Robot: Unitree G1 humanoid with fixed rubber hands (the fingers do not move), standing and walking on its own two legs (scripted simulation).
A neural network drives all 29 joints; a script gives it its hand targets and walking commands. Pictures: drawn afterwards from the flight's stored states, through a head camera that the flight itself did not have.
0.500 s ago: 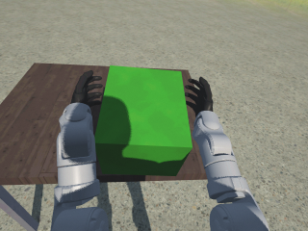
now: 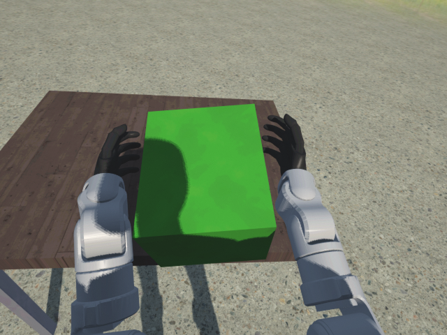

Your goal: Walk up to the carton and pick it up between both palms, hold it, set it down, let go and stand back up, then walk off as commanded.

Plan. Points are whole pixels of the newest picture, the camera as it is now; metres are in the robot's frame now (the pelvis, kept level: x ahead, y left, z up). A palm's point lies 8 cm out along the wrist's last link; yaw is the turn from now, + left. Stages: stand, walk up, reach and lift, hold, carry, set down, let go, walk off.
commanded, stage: hold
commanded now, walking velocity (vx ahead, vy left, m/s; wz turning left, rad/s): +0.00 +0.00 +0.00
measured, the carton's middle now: (207, 186) +0.39 +0.02 +0.09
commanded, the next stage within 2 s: none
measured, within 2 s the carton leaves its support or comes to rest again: neither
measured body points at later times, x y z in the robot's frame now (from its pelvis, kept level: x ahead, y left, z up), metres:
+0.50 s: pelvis +0.01 +0.00 +0.00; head +0.00 +0.03 +0.45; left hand +0.38 +0.17 +0.17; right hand +0.40 -0.13 +0.18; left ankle +0.05 +0.13 -0.75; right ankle +0.00 -0.11 -0.75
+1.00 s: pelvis -0.01 +0.00 +0.00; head -0.04 +0.03 +0.45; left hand +0.35 +0.16 +0.20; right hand +0.37 -0.13 +0.17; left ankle +0.05 +0.13 -0.75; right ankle +0.00 -0.11 -0.75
